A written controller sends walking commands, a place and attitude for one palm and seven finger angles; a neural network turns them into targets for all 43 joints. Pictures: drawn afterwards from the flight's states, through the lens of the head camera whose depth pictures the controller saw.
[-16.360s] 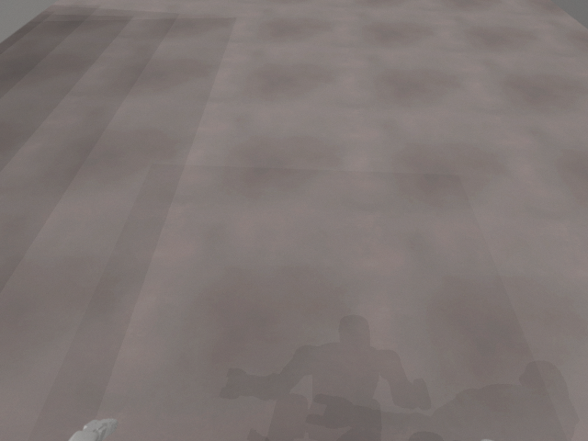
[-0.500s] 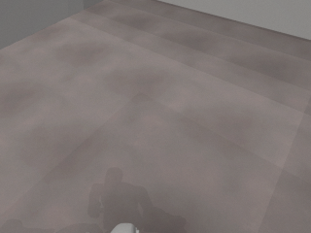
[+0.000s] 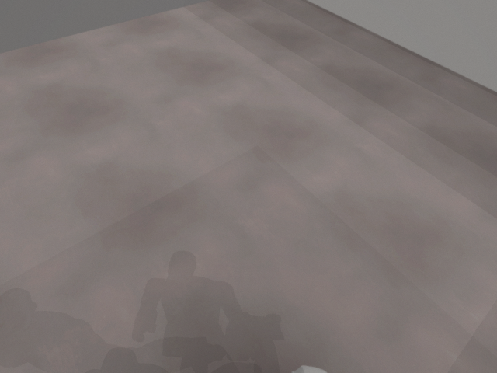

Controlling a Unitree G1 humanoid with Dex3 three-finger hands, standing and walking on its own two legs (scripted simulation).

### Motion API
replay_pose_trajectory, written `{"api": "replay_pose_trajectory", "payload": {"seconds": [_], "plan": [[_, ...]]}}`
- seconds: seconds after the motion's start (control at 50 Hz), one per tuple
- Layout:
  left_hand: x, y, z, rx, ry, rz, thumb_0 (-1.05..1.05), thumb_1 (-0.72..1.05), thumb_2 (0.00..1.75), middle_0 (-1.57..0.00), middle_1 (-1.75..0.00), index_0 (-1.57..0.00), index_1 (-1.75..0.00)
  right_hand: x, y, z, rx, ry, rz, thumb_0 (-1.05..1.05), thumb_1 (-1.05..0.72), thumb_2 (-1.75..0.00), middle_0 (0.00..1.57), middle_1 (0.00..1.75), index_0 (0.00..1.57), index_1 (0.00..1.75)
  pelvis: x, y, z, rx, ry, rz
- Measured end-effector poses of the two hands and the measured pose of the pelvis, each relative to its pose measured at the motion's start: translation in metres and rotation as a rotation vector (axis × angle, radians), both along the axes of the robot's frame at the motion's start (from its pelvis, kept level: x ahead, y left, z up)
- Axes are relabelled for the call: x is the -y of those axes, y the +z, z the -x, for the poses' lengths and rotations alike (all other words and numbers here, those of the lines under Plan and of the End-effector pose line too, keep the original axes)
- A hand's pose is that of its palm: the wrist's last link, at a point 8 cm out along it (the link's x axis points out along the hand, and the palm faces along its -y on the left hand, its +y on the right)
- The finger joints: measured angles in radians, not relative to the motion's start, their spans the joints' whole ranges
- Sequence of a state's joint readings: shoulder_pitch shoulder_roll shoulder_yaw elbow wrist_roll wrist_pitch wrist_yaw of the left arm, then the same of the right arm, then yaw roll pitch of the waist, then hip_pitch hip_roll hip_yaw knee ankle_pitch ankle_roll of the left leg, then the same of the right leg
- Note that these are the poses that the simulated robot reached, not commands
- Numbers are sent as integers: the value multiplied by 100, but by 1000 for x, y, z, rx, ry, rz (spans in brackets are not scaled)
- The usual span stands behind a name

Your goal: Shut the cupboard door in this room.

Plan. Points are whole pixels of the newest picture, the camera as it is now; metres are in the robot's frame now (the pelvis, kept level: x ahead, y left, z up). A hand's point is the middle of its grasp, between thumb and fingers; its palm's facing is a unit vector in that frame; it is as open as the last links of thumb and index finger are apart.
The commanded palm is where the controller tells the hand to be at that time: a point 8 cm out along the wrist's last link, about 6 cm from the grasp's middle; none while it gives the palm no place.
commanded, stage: turn or walk to find it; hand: left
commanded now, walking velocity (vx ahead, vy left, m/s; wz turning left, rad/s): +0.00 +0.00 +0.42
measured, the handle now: out of the picture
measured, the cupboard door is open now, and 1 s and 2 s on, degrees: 88 88 88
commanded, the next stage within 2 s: none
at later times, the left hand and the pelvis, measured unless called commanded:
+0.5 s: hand out of the picture -0.01 +0.15 -0.16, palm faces +0.25 -0.93 -0.27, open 7.4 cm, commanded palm none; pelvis -0.02 -0.05 +0.00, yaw +14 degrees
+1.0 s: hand out of the picture -0.07 +0.21 -0.17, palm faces +0.45 -0.86 -0.24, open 7.4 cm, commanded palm none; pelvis -0.05 -0.02 +0.00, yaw +25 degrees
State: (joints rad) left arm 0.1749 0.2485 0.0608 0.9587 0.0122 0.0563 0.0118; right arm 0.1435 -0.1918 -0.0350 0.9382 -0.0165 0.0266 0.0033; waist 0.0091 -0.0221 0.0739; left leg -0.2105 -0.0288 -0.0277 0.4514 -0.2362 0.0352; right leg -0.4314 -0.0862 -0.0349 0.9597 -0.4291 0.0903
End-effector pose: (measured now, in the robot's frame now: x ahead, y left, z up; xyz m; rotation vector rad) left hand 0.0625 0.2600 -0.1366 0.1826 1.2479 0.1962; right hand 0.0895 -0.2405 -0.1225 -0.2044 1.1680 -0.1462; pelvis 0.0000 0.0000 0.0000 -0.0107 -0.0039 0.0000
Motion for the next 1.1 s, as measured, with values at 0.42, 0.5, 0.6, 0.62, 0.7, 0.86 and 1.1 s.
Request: {"api": "replay_pose_trajectory", "payload": {"seconds": [0.42, 0.5, 0.6, 0.62, 0.7, 0.86, 1.1], "plan": [[69, 22, 55, 48, 149, -38, 1, 90, 90, -20, -30, -21, -30, 60, -31, 41, -218, 89, -40, 1, -91, -90, 19, 30, 20, 30, 53, 1, 17, 3, 204, -57], [65, 15, 89, 2, 211, -24, 1, 90, 90, -21, -30, -21, -30, 51, -27, 24, -208, 150, -19, 1, -91, -90, 19, 30, 20, 30, 48, 0, 22, 1, 242, -55], [47, -1, 137, -57, 297, -2, 1, 90, 90, -21, -30, -21, -30, 21, -20, -12, -127, 250, 11, 1, -91, -90, 19, 30, 20, 30, 33, -5, 32, -2, 291, -36], [43, -6, 147, -68, 315, 4, 1, 90, 90, -21, -30, -21, -30, 13, -18, -20, -103, 271, 18, 1, -91, -90, 19, 30, 20, 30, 29, -8, 35, -1, 303, -29], [23, -23, 180, -116, 374, 18, 1, 90, 90, -20, -30, -20, -30, -18, -10, -42, -3, 341, 33, 1, -91, -90, 19, 30, 20, 30, 14, -16, 44, 5, 326, -21], [7, -8, 183, -59, 423, 19, 1, 91, 90, -20, -30, -20, -30, -48, 7, -43, 23, 408, 24, 1, -91, -90, 20, 30, 20, 30, 6, 0, 52, 5, 386, 8], [32, 9, 142, 82, 425, -39, 1, 90, 90, -20, -30, -20, -30, -13, -25, -13, -97, 408, -27, 1, -91, -90, 20, 30, 20, 30, 37, -7, 53, -15, 479, -18]]}}
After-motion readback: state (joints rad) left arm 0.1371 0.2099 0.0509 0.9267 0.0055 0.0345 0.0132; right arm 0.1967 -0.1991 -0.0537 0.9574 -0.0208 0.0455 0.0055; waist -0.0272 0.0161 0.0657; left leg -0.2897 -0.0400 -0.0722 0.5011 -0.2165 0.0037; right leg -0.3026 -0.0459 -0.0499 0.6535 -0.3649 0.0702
